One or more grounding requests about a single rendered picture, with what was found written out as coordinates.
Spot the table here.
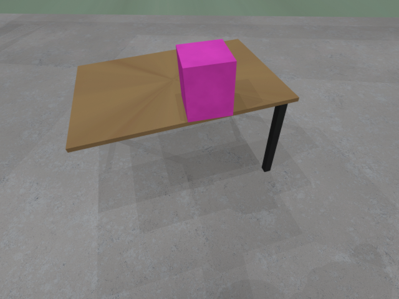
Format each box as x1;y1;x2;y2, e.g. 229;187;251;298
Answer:
65;39;299;172

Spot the carton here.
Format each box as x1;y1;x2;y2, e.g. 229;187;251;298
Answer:
176;39;237;122

